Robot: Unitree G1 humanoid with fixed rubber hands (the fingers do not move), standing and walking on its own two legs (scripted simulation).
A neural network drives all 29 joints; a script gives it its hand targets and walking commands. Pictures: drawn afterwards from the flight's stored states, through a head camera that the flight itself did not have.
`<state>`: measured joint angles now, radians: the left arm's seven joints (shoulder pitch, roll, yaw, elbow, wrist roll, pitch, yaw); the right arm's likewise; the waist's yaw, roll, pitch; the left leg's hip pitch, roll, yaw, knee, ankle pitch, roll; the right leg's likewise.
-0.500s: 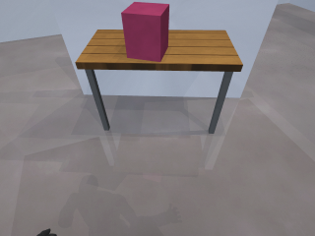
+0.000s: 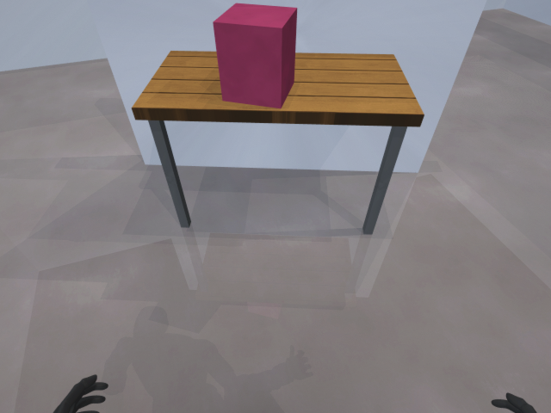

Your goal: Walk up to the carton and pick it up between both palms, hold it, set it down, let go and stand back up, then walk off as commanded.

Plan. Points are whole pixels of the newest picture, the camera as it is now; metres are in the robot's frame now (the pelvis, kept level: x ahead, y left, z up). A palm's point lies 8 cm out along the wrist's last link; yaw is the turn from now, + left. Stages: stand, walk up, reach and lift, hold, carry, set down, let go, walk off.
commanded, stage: walk off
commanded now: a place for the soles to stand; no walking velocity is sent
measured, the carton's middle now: (258, 56) +1.20 +0.06 +0.03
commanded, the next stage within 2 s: stand in 0.02 s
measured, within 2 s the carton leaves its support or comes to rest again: neither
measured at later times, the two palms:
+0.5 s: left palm out of the picture +0.13 +0.31 -0.08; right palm out of the picture +0.11 -0.33 -0.05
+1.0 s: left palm out of the picture +0.14 +0.30 -0.08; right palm out of the picture +0.13 -0.33 -0.05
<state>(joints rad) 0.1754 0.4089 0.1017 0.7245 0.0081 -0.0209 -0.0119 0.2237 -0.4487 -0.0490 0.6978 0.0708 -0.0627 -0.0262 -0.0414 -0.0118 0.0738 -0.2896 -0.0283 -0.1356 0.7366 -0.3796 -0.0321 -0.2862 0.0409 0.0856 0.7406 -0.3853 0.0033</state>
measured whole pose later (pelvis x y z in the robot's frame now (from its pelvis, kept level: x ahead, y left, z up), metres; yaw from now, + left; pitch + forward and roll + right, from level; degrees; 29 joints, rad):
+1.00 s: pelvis +0.00 +0.00 +0.01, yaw +0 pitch -3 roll +0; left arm 0.13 0.38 0.10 0.81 0.01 -0.02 -0.01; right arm 0.18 -0.45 -0.05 0.70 0.07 -0.05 -0.01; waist -0.04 -0.01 0.07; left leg -0.29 -0.02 -0.14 0.69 -0.35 -0.04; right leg -0.29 0.04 0.09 0.69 -0.35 0.00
